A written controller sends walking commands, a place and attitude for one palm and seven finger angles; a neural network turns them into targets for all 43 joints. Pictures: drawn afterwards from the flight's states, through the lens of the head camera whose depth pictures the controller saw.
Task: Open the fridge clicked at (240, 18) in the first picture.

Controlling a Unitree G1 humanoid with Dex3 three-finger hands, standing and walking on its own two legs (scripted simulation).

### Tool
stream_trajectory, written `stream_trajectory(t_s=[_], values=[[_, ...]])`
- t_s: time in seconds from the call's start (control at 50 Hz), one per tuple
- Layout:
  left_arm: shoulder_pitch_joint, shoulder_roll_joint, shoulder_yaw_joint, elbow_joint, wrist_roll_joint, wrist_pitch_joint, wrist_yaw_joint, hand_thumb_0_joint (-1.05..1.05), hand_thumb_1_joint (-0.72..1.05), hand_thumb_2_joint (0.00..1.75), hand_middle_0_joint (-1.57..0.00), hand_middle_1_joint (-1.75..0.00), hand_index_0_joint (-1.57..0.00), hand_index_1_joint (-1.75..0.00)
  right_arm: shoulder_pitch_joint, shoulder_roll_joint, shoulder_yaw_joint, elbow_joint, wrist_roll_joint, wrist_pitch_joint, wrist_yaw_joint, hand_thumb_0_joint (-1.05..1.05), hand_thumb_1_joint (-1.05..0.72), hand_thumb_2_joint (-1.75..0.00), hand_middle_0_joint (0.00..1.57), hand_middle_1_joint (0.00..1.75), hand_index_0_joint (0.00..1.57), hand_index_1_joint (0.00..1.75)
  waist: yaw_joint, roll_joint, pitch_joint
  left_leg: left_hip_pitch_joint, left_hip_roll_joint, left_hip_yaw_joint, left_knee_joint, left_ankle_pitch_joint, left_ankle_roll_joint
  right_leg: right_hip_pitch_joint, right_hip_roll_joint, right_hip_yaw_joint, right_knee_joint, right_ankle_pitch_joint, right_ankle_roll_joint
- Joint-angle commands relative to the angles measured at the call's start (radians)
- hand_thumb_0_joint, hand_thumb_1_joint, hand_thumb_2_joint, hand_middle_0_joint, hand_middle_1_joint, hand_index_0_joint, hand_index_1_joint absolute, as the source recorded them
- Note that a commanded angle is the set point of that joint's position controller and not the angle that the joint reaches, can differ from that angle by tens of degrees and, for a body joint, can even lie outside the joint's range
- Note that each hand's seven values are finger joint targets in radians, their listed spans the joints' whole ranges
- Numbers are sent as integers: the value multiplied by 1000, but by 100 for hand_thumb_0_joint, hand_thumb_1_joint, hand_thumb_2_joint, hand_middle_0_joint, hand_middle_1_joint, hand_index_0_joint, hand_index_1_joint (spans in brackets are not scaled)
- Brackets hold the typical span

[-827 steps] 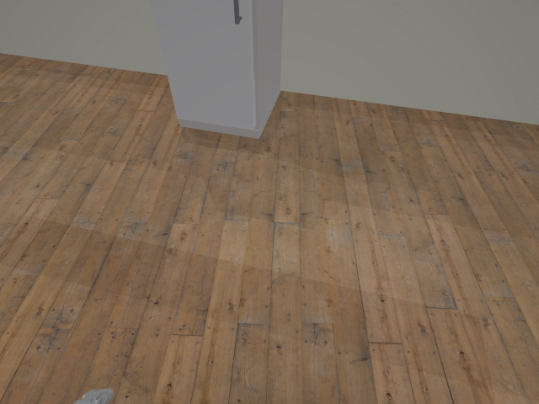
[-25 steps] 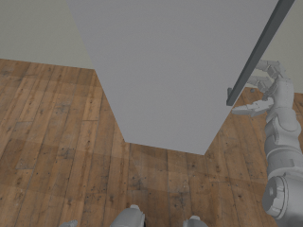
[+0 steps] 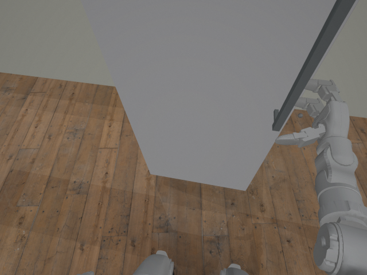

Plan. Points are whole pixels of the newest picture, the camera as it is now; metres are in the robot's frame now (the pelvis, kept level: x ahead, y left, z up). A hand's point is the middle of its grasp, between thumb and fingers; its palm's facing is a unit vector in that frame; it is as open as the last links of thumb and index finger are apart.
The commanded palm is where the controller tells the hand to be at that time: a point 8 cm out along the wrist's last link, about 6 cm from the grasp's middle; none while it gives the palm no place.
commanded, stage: slide the fingers in behind the handle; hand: right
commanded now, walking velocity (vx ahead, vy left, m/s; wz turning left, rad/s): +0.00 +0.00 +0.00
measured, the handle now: (314, 48) +0.51 -0.16 +0.21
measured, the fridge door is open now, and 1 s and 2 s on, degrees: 0 0 0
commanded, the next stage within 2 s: grip the handle and tug to test in 1.42 s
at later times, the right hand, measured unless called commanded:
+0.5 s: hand (286, 113) +0.46 -0.15 +0.08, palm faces +0.03 +1.00 -0.01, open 14.0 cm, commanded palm +0.43 -0.20 +0.08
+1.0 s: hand (277, 112) +0.46 -0.13 +0.08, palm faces +0.03 +1.00 -0.01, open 14.0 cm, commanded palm +0.44 -0.18 +0.08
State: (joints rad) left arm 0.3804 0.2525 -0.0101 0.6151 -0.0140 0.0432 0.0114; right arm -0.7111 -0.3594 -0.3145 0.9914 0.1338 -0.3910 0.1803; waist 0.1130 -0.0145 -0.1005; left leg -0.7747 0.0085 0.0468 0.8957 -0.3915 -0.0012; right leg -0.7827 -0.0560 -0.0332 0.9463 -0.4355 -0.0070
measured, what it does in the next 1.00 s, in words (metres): stands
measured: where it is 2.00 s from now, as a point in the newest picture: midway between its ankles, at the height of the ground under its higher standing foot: outside the picture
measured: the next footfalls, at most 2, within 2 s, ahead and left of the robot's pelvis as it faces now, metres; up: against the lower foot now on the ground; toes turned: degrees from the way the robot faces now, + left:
none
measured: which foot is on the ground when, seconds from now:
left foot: down 0.00-1.00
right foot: down 0.00-1.00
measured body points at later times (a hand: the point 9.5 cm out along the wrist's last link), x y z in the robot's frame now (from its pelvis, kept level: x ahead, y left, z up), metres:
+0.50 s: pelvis +0.00 +0.00 +0.00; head +0.09 +0.00 +0.44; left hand +0.06 +0.27 -0.12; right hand +0.46 -0.20 +0.08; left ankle +0.02 +0.12 -0.69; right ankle +0.01 -0.11 -0.69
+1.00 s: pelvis +0.00 +0.01 +0.00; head +0.09 +0.01 +0.44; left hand +0.06 +0.27 -0.12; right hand +0.46 -0.18 +0.08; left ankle +0.02 +0.12 -0.69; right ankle +0.01 -0.11 -0.69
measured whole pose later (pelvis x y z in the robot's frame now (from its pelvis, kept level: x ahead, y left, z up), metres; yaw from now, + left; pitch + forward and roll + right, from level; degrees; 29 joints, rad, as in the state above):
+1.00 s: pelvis +0.00 +0.01 +0.00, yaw -1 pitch +15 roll +1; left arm 0.34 0.25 0.00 0.63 0.00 0.02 0.00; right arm -0.74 -0.27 -0.25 1.00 0.10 -0.40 0.07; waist 0.11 -0.02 -0.09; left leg -0.77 0.01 0.05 0.91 -0.40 0.01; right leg -0.77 -0.05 -0.03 0.93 -0.43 0.01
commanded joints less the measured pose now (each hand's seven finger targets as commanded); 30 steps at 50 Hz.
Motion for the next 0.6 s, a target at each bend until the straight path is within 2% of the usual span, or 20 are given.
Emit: stream_trajectory(t_s=[0.0, 0.06, 0.1, 0.12, 0.16, 0.18, 0.24, 0.26, 0.28, 0.3, 0.32, 0.34, 0.36, 0.38, 0.4, 0.42, 0.44, 0.48, 0.54, 0.58], values=[[82, 163, 58, -77, -2, -27, 13, 0, 90, 90, -20, -30, -20, -30, -438, -165, 8, -192, 14, -58, -17, 0, 50, -30, 30, 120, 30, 120, 10, -24, -343, 165, -48, -2, -110, 249, 18, 232, 41, 49, -130, 247, -10], [78, 162, 59, -72, 1, -33, 18, 0, 90, 90, -20, -30, -20, -30, -492, -188, -9, -221, 4, -72, -37, 0, 50, -30, 30, 120, 30, 120, 9, -47, -384, 165, -45, -7, -104, 250, 19, 259, 43, 52, -125, 256, -10], [76, 159, 57, -69, 3, -36, 17, 0, 90, 90, -20, -30, -20, -30, -480, -184, -8, -211, -2, -80, -43, 0, 50, -30, 30, 120, 30, 120, 2, -51, -382, 161, -44, -5, -98, 255, 21, 260, 43, 52, -121, 265, -7], [70, 155, 55, -70, 4, -38, 14, 0, 90, 90, -20, -30, -20, -30, -498, -143, 31, -220, -4, -86, -41, 0, 50, -30, 30, 120, 30, 120, 9, -76, -386, 148, -44, -4, -97, 250, 22, 275, 44, 54, -122, 266, -5], [75, 156, 58, -65, 6, -40, 12, 0, 90, 90, -20, -30, -20, -30, -479, -142, 21, -209, -3, -90, -49, 0, 50, -30, 30, 120, 30, 120, 6, -53, -407, 157, -46, -3, -89, 279, 22, 283, 42, 56, -115, 301, -6], [78, 158, 58, -66, 7, -40, 10, 0, 90, 90, -20, -30, -20, -30, -452, -154, 3, -191, -2, -84, -50, 0, 50, -30, 30, 120, 30, 120, -5, -44, -410, 174, -45, -4, -87, 288, 22, 267, 44, 53, -114, 302, -5], [80, 157, 60, -73, 7, -37, 6, 0, 90, 90, -20, -30, -20, -30, -442, -129, 26, -216, -4, -78, -51, 0, 50, -30, 30, 120, 30, 120, -4, -55, -424, 173, -46, 1, -80, 313, 25, 289, 42, 57, -112, 344, -3], [72, 154, 60, -74, 4, -35, 3, 0, 90, 90, -20, -30, -20, -30, -424, -109, 38, -209, -4, -71, -53, 0, 50, -30, 30, 120, 30, 120, -5, -63, -412, 159, -46, 1, -86, 307, 23, 292, 42, 52, -113, 337, -2], [74, 156, 59, -74, 5, -33, 3, 0, 90, 90, -20, -30, -20, -30, -421, -110, 34, -193, -1, -63, -56, 0, 50, -30, 30, 120, 30, 120, -4, -32, -389, 163, -46, 4, -89, 296, 22, 269, 42, 53, -117, 317, -2], [70, 156, 59, -74, 4, -32, 3, 0, 90, 90, -20, -30, -20, -30, -440, -115, 31, -193, 0, -60, -61, 0, 50, -30, 30, 120, 30, 120, 1, -23, -375, 174, -45, -1, -96, 291, 19, 248, 45, 47, -118, 292, -6], [73, 159, 62, -75, 6, -30, 6, 0, 90, 90, -20, -30, -20, -30, -450, -153, -2, -202, -2, -61, -68, 0, 50, -30, 30, 120, 30, 120, -2, -1, -383, 197, -44, -7, -97, 296, 17, 230, 46, 44, -118, 280, -9], [75, 157, 59, -79, 7, -31, 8, 0, 90, 90, -20, -30, -20, -30, -450, -153, 4, -216, -3, -65, -72, 0, 50, -30, 30, 120, 30, 120, -4, 4, -394, 220, -45, -12, -95, 308, 18, 218, 50, 41, -116, 283, -12], [72, 154, 60, -78, 5, -31, 8, 0, 90, 90, -20, -30, -20, -30, -445, -154, -1, -212, -10, -68, -75, 0, 50, -30, 30, 120, 30, 120, -5, -17, -399, 212, -42, -13, -94, 316, 18, 230, 49, 39, -117, 291, -10], [67, 149, 56, -78, 6, -32, 6, 0, 90, 90, -20, -30, -20, -30, -464, -121, 33, -228, -12, -73, -75, 0, 50, -30, 30, 120, 30, 120, -1, -49, -394, 191, -42, -9, -91, 306, 20, 246, 49, 43, -118, 292, -7], [68, 148, 60, -74, 7, -34, 5, 0, 90, 90, -20, -30, -20, -30, -475, -113, 36, -236, -11, -77, -77, 0, 50, -30, 30, 120, 30, 120, 4, -40, -398, 184, -43, -9, -92, 306, 19, 254, 48, 43, -112, 293, -8], [72, 151, 63, -71, 8, -35, 6, 0, 90, 90, -20, -30, -20, -30, -470, -137, 17, -246, -14, -85, -81, 0, 50, -30, 30, 120, 30, 120, -3, -43, -419, 195, -43, -11, -90, 312, 20, 262, 47, 43, -111, 303, -7], [76, 150, 63, -77, 10, -36, 5, 0, 90, 90, -20, -30, -20, -30, -460, -124, 26, -277, -9, -93, -83, 0, 50, -30, 30, 120, 30, 120, -4, -45, -450, 210, -45, -11, -83, 339, 21, 281, 47, 44, -107, 338, -8], [71, 145, 63, -72, 8, -39, 1, 0, 90, 90, -20, -30, -20, -30, -438, -85, 52, -269, -5, -85, -82, 0, 50, -30, 30, 120, 30, 120, -4, -66, -444, 199, -44, -7, -84, 351, 20, 291, 45, 42, -107, 352, -3], [78, 152, 63, -71, 8, -33, 3, 0, 90, 90, -20, -30, -20, -30, -397, -129, 9, -228, -5, -68, -87, 0, 50, -30, 30, 120, 30, 120, -9, 14, -393, 247, -44, -13, -99, 343, 18, 218, 51, 35, -119, 302, -12], [69, 147, 62, -77, 6, -34, 3, 0, 90, 90, -20, -30, -20, -30, -394, -123, 15, -259, -6, -66, -86, 0, 50, -30, 30, 120, 30, 120, -16, -17, -419, 269, -40, -22, -100, 367, 16, 220, 55, 24, -119, 308, -12]])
